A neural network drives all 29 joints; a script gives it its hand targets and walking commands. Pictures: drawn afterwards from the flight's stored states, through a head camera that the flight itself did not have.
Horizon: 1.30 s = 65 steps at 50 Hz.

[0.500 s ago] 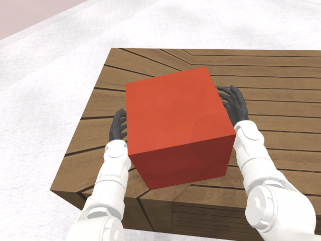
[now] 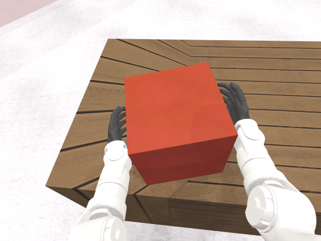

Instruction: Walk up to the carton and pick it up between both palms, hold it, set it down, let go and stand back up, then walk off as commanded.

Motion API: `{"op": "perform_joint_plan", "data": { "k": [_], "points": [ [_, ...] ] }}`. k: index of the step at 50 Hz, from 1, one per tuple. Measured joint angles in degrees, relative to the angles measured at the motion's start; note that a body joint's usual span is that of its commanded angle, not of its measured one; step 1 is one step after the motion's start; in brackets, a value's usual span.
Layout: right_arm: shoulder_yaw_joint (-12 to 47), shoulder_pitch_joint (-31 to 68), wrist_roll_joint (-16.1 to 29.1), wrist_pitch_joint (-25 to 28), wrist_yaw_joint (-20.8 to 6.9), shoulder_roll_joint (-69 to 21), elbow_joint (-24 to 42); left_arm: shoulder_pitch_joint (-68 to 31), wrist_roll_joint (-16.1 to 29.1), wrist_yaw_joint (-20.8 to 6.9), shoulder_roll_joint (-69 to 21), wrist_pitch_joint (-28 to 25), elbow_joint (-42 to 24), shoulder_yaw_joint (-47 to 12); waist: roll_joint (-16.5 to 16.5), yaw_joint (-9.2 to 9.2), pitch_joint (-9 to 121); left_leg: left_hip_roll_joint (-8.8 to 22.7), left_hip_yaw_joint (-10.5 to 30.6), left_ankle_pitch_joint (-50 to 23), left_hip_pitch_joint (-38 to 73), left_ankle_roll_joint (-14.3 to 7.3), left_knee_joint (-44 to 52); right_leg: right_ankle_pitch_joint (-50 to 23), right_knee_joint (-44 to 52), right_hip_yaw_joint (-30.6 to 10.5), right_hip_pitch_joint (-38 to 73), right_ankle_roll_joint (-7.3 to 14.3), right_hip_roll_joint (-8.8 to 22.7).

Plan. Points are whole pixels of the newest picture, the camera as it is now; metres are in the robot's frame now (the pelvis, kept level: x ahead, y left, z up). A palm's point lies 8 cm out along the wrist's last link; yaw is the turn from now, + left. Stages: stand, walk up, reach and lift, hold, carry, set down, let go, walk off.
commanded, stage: set down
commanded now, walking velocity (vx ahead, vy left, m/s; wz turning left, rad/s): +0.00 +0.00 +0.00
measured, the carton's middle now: (175, 127) +0.43 -0.02 +0.00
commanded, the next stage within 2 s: none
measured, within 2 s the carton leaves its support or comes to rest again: rests again in 0.38 s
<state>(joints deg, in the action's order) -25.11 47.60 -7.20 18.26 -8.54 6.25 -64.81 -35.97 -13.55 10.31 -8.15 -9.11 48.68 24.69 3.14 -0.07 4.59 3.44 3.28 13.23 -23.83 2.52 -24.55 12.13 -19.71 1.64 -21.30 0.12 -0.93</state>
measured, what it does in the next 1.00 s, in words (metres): stands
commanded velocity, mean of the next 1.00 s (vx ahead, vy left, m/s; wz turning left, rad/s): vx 0.00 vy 0.00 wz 0.00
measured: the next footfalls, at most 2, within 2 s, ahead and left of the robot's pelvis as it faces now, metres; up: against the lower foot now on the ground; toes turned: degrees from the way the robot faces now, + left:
none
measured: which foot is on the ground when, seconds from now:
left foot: down 0.00-1.00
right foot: down 0.00-1.00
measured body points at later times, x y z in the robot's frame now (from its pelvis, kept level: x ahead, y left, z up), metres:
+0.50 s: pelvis +0.00 +0.00 +0.00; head +0.08 +0.00 +0.44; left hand +0.40 +0.14 +0.02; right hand +0.44 -0.18 +0.05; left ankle -0.04 +0.16 -0.74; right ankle -0.04 -0.11 -0.74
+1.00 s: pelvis +0.00 +0.00 +0.00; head +0.09 +0.00 +0.44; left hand +0.40 +0.14 +0.01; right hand +0.44 -0.18 +0.05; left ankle -0.04 +0.16 -0.74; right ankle -0.04 -0.11 -0.74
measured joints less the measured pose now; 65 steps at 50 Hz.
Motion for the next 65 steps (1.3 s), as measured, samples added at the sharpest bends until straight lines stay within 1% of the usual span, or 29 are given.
{"op": "perform_joint_plan", "data": {
  "k": [13,22,29,39,48,51,53,56,59,62,65],
  "points": [
    [-0.2,0.0,-0.5,0.3,-0.2,0.4,0.0,-0.1,-0.3,-0.1,-0.7,-1.5,0.1,0.7,-1.7,0.0,0.0,0.2,0.0,0.9,0.0,0.0,0.0,0.0,-0.1,0.0,-0.1,0.0,-0.2],
    [-0.8,0.0,-1.3,0.5,-0.4,0.5,-0.2,-0.1,-1.0,0.0,-1.1,-1.3,-0.2,1.2,-1.0,0.0,0.0,0.2,0.0,0.9,-0.1,0.1,0.0,0.0,-0.1,0.0,-0.3,0.0,-0.2],
    [-1.3,0.1,-2.2,0.9,-0.6,0.5,-0.2,-0.1,-1.5,-0.9,-1.5,-1.8,-0.5,2.3,-0.2,0.0,0.0,0.2,0.0,0.8,-0.6,0.1,0.0,0.0,-0.4,0.0,-1.0,0.0,-0.2],
    [-1.7,0.1,-2.8,1.3,-0.6,0.5,-0.2,-0.2,-2.1,-1.7,-1.7,-2.8,-0.5,3.4,-0.3,0.0,0.0,0.2,0.0,0.8,-1.0,0.1,0.0,0.0,-0.6,0.0,-1.4,0.0,-0.2],
    [-1.5,0.1,-2.8,1.6,-0.5,0.6,-0.2,-0.3,-2.3,-1.6,-1.7,-4.0,0.0,3.5,-0.9,0.0,0.0,0.2,0.0,0.7,-1.3,0.1,0.0,0.0,-0.8,0.0,-1.8,0.0,-0.2],
    [0.4,0.1,-2.8,2.2,0.6,1.2,-1.1,-0.3,-2.3,-0.9,-1.6,-3.9,1.3,3.5,-0.8,0.0,0.0,0.2,0.0,0.7,-1.3,0.2,0.0,0.0,-0.8,0.0,-1.9,0.0,-0.2],
    [2.6,0.2,-2.8,2.5,1.9,2.0,-2.3,-0.3,-2.3,0.3,-1.3,-3.6,2.2,3.1,-0.7,0.0,0.0,0.3,0.0,0.7,-1.5,0.4,0.0,0.0,-0.8,0.0,-2.0,0.0,-0.2],
    [7.9,1.0,-2.1,2.7,2.6,4.2,-5.7,-0.3,-2.0,1.9,0.0,-3.2,3.4,0.6,-0.3,-0.01,0.0,0.5,0.0,0.6,-2.1,0.8,0.0,-0.2,-0.8,0.0,-2.6,0.0,-0.4],
    [13.3,2.1,1.8,2.8,2.9,5.4,-8.2,-0.8,1.0,3.0,1.8,-3.1,4.6,-2.5,0.2,-0.1,0.3,0.5,0.0,0.0,-3.8,1.0,0.0,-0.7,-0.8,-0.1,-4.4,0.1,-0.5],
    [18.6,3.0,6.5,3.3,3.1,6.7,-8.4,-2.3,4.9,3.8,3.9,-3.6,7.6,-5.2,0.7,-0.56,1.6,0.5,0.0,-1.0,-7.0,1.2,0.0,-1.4,-1.3,-0.1,-7.9,0.2,-0.5],
    [23.2,4.3,9.5,3.5,3.7,8.2,-8.4,-4.4,7.5,3.9,5.4,-4.9,10.6,-6.2,0.9,-1.3,2.4,0.6,0.0,-1.7,-10.1,1.3,0.0,-1.8,-2.3,-0.1,-11.5,0.4,-0.5]
  ]
}}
